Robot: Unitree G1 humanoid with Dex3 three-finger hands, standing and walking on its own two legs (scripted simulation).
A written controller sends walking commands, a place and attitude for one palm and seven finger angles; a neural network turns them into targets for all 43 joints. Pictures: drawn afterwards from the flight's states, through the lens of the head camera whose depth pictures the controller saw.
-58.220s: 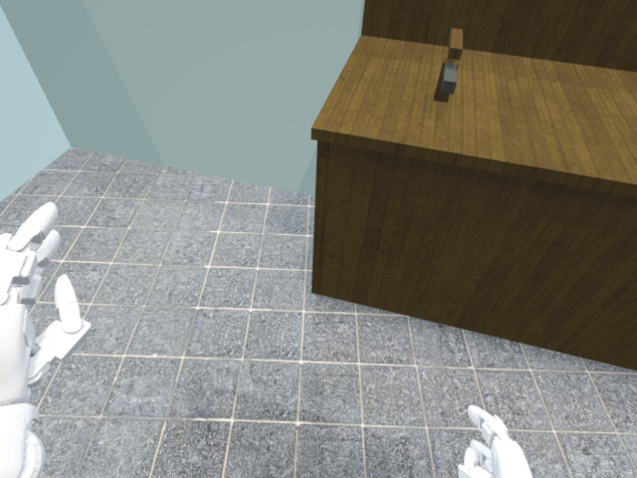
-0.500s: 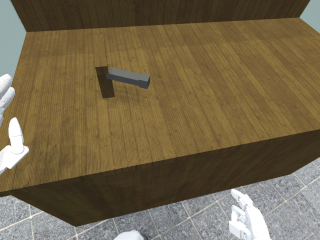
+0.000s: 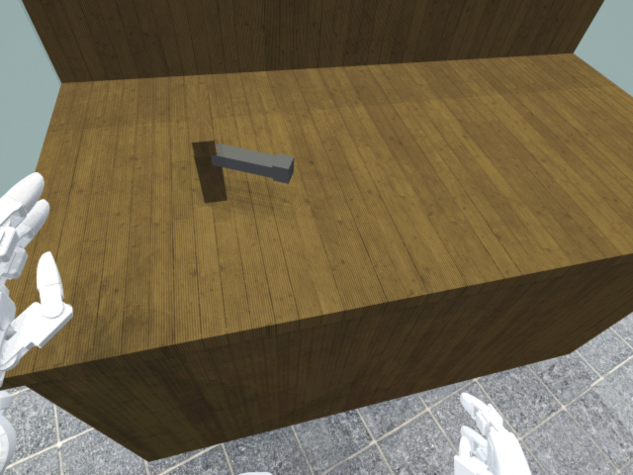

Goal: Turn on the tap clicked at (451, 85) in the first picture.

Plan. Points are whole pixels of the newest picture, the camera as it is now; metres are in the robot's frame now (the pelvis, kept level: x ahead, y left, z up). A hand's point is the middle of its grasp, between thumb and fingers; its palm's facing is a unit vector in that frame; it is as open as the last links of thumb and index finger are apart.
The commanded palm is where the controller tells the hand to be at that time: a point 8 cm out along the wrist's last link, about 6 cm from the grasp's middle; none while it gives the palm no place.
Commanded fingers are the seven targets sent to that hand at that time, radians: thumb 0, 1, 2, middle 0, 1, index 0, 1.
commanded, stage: look again from close up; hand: left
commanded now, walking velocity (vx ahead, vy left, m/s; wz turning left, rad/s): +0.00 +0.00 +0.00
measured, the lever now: (283, 168) +0.50 +0.09 +0.10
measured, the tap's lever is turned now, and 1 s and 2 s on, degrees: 62 62 62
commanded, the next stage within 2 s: shuffle to correct the standing spot in 0.18 s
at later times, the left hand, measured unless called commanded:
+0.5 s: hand (89, 297) +0.23 +0.23 +0.16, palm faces +0.33 -0.88 -0.33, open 7.4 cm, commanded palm +0.18 +0.26 +0.18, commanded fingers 0.00 0.90 0.90 -0.20 -0.30 -0.20 -0.30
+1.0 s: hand (200, 268) +0.28 +0.15 +0.16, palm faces +0.25 -0.89 -0.37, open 7.4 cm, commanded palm +0.22 +0.20 +0.18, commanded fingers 0.00 0.90 0.90 -0.20 -0.30 -0.20 -0.30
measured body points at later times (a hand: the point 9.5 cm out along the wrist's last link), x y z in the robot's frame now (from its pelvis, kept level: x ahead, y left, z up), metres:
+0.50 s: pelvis +0.00 -0.01 +0.00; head +0.03 +0.01 +0.45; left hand +0.21 +0.28 +0.18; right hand +0.19 -0.23 -0.06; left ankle +0.08 +0.06 -0.73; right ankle +0.03 -0.15 -0.73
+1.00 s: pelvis +0.04 -0.07 +0.00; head +0.06 -0.08 +0.45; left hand +0.26 +0.19 +0.18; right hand +0.19 -0.33 -0.08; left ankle +0.08 +0.06 -0.73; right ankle +0.03 -0.15 -0.73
